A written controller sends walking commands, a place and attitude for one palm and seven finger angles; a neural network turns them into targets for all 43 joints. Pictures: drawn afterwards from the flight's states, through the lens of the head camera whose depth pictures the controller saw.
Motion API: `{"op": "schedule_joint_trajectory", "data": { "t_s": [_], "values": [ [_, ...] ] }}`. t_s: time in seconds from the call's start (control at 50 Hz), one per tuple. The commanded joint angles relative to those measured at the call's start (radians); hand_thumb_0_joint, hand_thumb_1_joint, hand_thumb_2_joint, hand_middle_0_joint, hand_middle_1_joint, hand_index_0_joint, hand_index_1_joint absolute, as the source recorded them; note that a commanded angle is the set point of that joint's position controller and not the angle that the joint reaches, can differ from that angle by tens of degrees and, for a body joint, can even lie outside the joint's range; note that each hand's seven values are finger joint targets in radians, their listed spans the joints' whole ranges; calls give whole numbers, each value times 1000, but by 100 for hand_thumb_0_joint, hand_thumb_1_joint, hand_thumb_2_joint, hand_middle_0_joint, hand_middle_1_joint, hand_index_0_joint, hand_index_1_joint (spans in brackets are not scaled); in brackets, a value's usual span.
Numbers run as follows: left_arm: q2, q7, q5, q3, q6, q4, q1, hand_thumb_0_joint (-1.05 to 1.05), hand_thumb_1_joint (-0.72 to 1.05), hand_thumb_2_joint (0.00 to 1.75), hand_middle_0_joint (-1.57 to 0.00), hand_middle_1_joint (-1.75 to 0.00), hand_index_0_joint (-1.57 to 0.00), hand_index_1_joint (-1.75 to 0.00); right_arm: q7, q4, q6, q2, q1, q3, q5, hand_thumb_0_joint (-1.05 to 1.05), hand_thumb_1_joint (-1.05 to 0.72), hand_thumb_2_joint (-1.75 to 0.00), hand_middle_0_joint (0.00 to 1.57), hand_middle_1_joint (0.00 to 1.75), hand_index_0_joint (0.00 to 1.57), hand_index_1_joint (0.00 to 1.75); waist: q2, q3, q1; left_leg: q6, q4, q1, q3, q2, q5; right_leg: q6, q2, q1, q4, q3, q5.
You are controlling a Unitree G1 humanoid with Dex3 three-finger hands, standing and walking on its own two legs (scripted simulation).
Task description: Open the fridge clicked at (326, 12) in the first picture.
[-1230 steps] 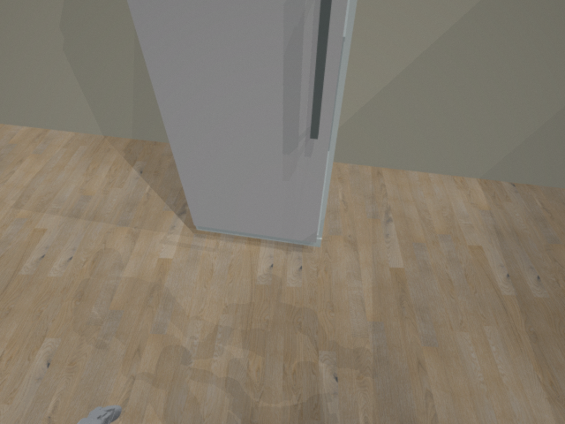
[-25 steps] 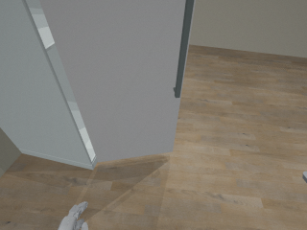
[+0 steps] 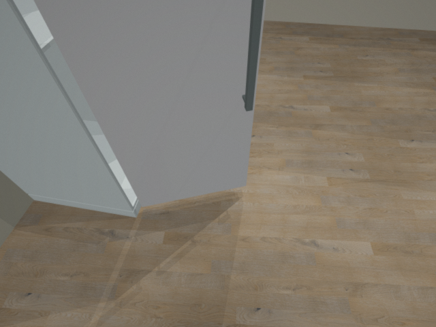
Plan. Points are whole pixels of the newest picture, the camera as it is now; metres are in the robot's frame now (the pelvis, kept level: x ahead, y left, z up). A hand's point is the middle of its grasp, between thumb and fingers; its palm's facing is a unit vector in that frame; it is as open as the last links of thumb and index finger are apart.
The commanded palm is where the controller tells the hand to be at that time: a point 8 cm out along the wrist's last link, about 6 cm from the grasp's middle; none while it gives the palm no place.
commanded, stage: let the arm hang, fingers relaxed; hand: right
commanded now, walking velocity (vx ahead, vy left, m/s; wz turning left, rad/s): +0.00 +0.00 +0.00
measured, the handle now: (251, 40) +0.79 -0.05 +0.11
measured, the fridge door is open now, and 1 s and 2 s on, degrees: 67 67 67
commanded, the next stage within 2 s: look to check the result in 0.60 s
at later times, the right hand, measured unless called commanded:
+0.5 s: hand out of the picture +0.12 -0.27 -0.14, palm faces -0.05 +0.93 -0.35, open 7.4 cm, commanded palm none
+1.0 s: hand out of the picture +0.10 -0.26 -0.15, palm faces -0.06 +0.94 -0.33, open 7.4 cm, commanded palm none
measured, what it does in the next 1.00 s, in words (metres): stands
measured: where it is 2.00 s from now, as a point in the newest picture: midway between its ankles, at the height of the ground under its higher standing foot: outside the picture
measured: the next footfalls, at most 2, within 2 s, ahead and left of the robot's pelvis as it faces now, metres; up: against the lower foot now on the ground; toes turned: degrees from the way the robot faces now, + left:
none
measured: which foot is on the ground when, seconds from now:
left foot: down 0.00-1.00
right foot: down 0.00-1.00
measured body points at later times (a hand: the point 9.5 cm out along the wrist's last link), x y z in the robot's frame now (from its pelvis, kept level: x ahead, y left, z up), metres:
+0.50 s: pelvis +0.01 -0.02 +0.01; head +0.02 -0.01 +0.46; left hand +0.11 +0.28 -0.12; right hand +0.13 -0.32 -0.12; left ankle +0.02 +0.11 -0.74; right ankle +0.03 -0.13 -0.74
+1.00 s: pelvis +0.03 -0.01 +0.01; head +0.05 -0.01 +0.46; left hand +0.09 +0.29 -0.13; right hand +0.11 -0.31 -0.13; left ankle +0.02 +0.11 -0.74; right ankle +0.03 -0.13 -0.74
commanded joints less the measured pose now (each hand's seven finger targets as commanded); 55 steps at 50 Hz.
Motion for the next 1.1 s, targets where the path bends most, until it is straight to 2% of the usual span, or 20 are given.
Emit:
{"op": "schedule_joint_trajectory", "data": {
  "t_s": [0.0, 0.02, 0.08, 0.2, 0.38, 0.4, 0.56, 0.66, 0.72, 0.8, 0.86, 0.88, 0.92, 1.08],
  "values": [
    [199, 11, -2, 36, -47, -45, -52, 0, 90, 90, -20, -30, -20, -30, -10, -38, -38, -200, -81, -45, 8, 0, -90, -90, 20, 30, 20, 30, -64, -123, 6, 38, -126, 47, -125, 129, -64, -61, -78, 35, -130, 73, -2],
    [205, 12, -2, 36, -46, -40, -56, 0, 90, 90, -20, -30, -20, -30, -10, -29, -37, -203, -84, -44, 8, 0, -90, -90, 20, 30, 20, 30, -48, -111, 5, 37, -128, 45, -120, 127, -66, -61, -80, 32, -138, 76, -7],
    [224, 10, -4, 38, -47, -31, -75, 0, 90, 90, -20, -30, -20, -30, -10, -13, -37, -221, -90, -42, 7, 0, -90, -90, 20, 30, 20, 30, -58, -103, -1, 33, -125, 49, -115, 128, -49, -62, -84, 35, -154, 78, 0],
    [243, 2, -4, 34, -48, -19, -114, 0, 90, 90, -20, -30, -20, -30, -9, -5, -40, -249, -126, -36, 5, 0, -90, -90, 20, 30, 20, 30, -23, -92, 4, 23, -125, 40, -112, 135, -40, -61, -87, 52, -189, 83, 3],
    [269, -6, -7, 28, -56, -21, -176, 0, 90, 90, -20, -30, -20, -30, -10, -18, -51, -275, -166, -31, 3, 0, -90, -90, 20, 30, 20, 30, -20, -124, 6, 11, -125, 57, -115, 147, 70, -53, -86, 111, -190, 67, 130],
    [268, -7, -6, 28, -55, -21, -183, 0, 90, 90, -20, -30, -20, -30, -10, -18, -51, -276, -174, -29, 4, 0, -90, -90, 20, 30, 20, 30, -13, -111, 9, 10, -129, 49, -113, 148, 59, -51, -86, 110, -197, 67, 118],
    [274, -5, -6, 24, -60, -24, -195, 0, 90, 90, -20, -30, -20, -30, -10, -26, -56, -275, -175, -30, 4, 0, -90, -90, 20, 30, 20, 30, -40, -149, 10, 10, -130, 84, -113, 156, 131, -46, -86, 148, -192, 56, 190],
    [273, -3, -7, 22, -56, -24, -199, 0, 90, 90, -20, -30, -20, -30, -10, -22, -53, -273, -169, -29, 5, 0, -90, -90, 20, 30, 20, 30, -47, -130, 10, 13, -146, 79, -115, 155, 106, -45, -84, 148, -197, 54, 160],
    [272, -2, -8, 21, -56, -22, -188, 0, 90, 90, -20, -30, -20, -30, -10, -19, -53, -272, -165, -29, 6, 0, -90, -90, 20, 30, 20, 30, -38, -136, 10, 14, -151, 85, -117, 154, 103, -45, -86, 153, -196, 51, 156],
    [269, 1, -9, 21, -56, -18, -179, 0, 90, 90, -20, -30, -20, -30, -12, -13, -56, -271, -157, -30, 8, 0, -90, -90, 20, 30, 20, 30, -17, -153, 12, 15, -146, 103, -110, 159, 165, -44, -88, 170, -184, 47, 201],
    [268, 3, -9, 21, -56, -15, -175, 0, 90, 90, -20, -30, -20, -30, -13, -9, -55, -268, -147, -29, 9, 0, -90, -90, 20, 30, 20, 30, -36, -160, 11, 17, -145, 112, -114, 160, 189, -44, -88, 180, -181, 45, 219],
    [267, 3, -11, 21, -54, -16, -173, 0, 90, 90, -20, -30, -20, -30, -14, -9, -56, -269, -146, -31, 8, 0, -90, -90, 20, 30, 20, 30, -23, -157, 11, 18, -147, 109, -110, 158, 190, -43, -88, 181, -179, 41, 217],
    [267, 4, -10, 20, -53, -10, -174, 0, 90, 90, -20, -30, -20, -30, -14, -5, -53, -268, -150, -28, 10, 0, -90, -90, 20, 30, 20, 30, -35, -136, 12, 18, -151, 100, -112, 158, 170, -43, -88, 172, -187, 41, 198],
    [263, 4, -11, 21, -52, -8, -171, 0, 90, 90, -20, -30, -20, -30, -15, -3, -54, -267, -148, -29, 8, 0, -90, -90, 20, 30, 20, 30, -9, -133, 11, 17, -158, 98, -116, 154, 167, -43, -88, 174, -190, 38, 185]
  ]
}}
